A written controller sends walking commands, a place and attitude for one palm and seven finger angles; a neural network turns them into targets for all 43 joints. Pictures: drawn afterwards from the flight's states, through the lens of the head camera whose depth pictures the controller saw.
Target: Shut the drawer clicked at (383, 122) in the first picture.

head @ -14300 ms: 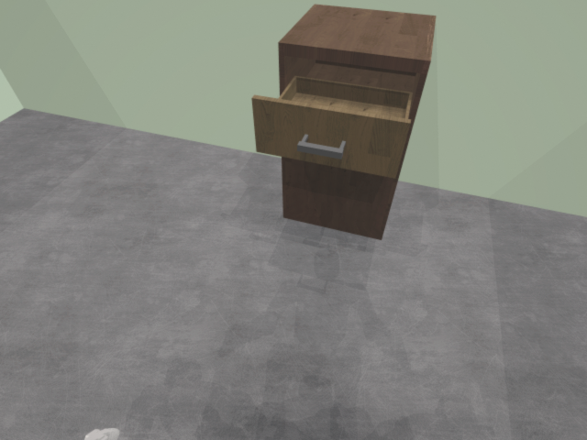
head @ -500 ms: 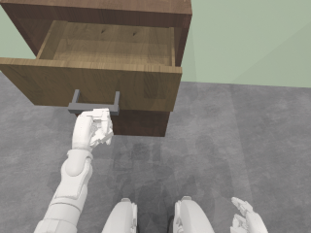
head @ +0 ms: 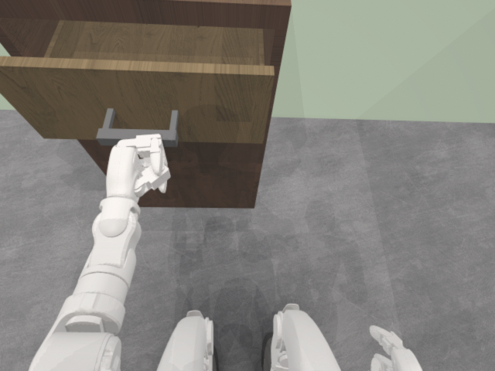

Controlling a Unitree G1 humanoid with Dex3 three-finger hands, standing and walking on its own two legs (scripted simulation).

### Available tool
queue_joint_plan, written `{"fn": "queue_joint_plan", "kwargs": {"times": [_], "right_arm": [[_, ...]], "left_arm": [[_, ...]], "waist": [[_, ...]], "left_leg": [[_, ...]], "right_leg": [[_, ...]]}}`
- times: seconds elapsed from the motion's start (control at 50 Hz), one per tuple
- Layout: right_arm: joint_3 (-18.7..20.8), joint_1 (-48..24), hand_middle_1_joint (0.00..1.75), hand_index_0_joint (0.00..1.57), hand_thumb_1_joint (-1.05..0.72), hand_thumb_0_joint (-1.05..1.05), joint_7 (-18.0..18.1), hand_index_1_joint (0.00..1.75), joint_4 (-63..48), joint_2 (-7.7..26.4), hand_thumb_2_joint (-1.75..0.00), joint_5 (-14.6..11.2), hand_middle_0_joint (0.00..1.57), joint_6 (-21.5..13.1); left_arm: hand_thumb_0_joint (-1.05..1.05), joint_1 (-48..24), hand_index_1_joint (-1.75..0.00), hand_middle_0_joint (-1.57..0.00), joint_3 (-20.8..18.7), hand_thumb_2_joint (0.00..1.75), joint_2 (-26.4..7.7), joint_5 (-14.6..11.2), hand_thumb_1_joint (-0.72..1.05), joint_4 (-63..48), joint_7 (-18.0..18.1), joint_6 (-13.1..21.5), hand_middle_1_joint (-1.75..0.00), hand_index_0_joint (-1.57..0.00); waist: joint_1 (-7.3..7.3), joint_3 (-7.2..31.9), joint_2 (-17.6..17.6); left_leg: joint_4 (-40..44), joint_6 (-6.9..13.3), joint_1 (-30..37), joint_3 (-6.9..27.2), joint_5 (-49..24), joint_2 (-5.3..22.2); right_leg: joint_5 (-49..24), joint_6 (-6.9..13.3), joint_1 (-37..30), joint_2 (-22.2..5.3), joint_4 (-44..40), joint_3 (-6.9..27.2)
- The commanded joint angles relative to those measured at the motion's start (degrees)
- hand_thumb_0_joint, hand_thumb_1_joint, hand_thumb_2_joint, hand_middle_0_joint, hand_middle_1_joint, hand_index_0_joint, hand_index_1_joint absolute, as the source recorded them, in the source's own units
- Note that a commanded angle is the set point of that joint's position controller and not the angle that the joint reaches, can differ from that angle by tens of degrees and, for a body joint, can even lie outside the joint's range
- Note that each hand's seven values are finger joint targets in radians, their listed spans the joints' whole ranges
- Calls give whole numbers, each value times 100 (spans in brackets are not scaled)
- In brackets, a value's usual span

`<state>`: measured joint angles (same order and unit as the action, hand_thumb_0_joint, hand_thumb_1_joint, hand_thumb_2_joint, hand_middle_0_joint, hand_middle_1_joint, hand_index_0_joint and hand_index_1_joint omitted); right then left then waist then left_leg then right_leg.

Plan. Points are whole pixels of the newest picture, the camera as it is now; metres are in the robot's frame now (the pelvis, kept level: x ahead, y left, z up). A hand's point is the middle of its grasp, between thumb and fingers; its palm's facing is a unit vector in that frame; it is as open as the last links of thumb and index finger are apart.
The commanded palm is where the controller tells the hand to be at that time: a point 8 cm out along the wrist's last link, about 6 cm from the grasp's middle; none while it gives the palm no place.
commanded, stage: push the drawer shut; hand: left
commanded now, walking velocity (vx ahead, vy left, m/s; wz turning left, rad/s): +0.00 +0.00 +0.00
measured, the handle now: (140, 127) +0.50 +0.17 +0.03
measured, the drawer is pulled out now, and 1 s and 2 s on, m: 0.10 0.00 0.00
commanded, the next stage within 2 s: pull the fist back off the drawer in 1.26 s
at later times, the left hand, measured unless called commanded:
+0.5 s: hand (169, 134) +0.49 +0.13 +0.02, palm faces -0.03 -1.00 -0.06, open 3.2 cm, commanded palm +0.47 +0.18 +0.03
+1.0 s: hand (165, 117) +0.53 +0.13 +0.02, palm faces -0.03 -1.00 -0.05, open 3.1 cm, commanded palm +0.53 +0.17 +0.03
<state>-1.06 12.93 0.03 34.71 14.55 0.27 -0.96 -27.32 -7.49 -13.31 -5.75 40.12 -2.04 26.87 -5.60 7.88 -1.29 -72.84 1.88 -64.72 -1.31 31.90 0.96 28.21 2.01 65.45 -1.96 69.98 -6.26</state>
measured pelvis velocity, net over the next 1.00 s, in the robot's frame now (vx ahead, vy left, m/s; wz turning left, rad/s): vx -0.01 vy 0.01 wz -0.04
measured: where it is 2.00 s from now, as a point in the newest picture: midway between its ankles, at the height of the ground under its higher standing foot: outside the picture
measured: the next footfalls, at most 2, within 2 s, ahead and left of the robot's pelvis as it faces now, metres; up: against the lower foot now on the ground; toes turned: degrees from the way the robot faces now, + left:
none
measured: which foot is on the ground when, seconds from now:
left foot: down 0.00-1.00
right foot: down 0.00-1.00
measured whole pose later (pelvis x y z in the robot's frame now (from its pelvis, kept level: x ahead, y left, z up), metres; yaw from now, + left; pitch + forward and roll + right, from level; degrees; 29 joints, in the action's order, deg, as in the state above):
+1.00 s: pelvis -0.01 +0.01 -0.01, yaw -2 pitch +28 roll -4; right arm -2.7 18.7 -1.9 35.8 15.0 2.9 2.8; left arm -54.0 -19.7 -24.0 -0.5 67.1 -5.6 29.8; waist -11.8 7.1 -2.2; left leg -76.0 2.9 -72.6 -1.2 32.0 2.1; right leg 26.7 1.3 72.7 -0.8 70.9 -6.2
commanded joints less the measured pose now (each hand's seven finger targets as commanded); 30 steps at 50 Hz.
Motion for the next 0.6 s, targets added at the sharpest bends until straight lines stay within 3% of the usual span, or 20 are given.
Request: {"fn": "queue_joint_plan", "kwargs": {"times": [0.0,0.06,0.14,0.24,0.42,0.48,0.54,0.58], "right_arm": [[327,632,30,20,-90,0,32,30,-423,880,-90,9,20,-173],[328,681,30,20,-90,0,1,30,-382,861,-90,8,20,-146],[309,799,30,20,-90,0,13,30,-336,888,-90,33,20,-119],[294,961,30,20,-90,0,2,30,-278,907,-90,72,20,-97],[293,1210,30,20,-90,0,-59,30,-268,947,-90,123,20,33],[274,1285,30,20,-90,0,-56,30,-266,965,-90,129,20,71],[272,1325,30,20,-90,0,-78,30,-224,964,-90,139,20,104],[266,1381,30,20,-90,0,-74,30,-199,985,-90,160,20,114]], "left_arm": [[0,-2475,-160,-140,-396,90,-874,-50,90,-1038,47,433,-160,-140],[0,-2735,-160,-140,-307,90,-744,-37,90,-719,44,426,-160,-140],[0,-3173,-160,-140,-619,90,-1158,27,90,-270,26,507,-160,-140],[0,-3619,-160,-140,-930,90,-1526,69,90,94,-41,623,-160,-140],[0,-3982,-160,-140,-1236,90,-1850,44,90,389,-206,638,-160,-140],[0,-4116,-160,-140,-1320,90,-1974,44,90,579,-237,628,-160,-140],[0,-4275,-160,-140,-1346,90,-1991,100,90,796,-246,631,-160,-140],[0,-4546,-160,-140,-1344,90,-2026,120,90,860,-225,673,-160,-140]], "waist": [[-226,2834,-300],[-314,2644,-297],[-391,2592,-28],[-395,2784,-184],[-402,3220,-464],[-481,3046,-251],[-507,2933,-389],[-601,2810,-402]], "left_leg": [[996,-90,1566,444,-1731,-64],[986,-71,1401,389,-1546,-76],[931,-24,1006,338,-1315,-95],[846,-4,869,280,-1327,-106],[778,-10,1089,294,-1756,-72],[796,13,960,317,-1721,-61],[776,1,954,324,-1661,-55],[795,15,1071,394,-1714,-35]], "right_leg": [[-1329,-70,-1640,173,-855,503],[-1213,-81,-1609,176,-950,541],[-1111,-102,-1767,186,-966,630],[-1156,-99,-1861,191,-943,715],[-1554,-95,-1925,239,-876,710],[-1571,-100,-1941,261,-880,686],[-1443,-102,-1751,271,-890,669],[-1405,-94,-1522,290,-853,606]]}}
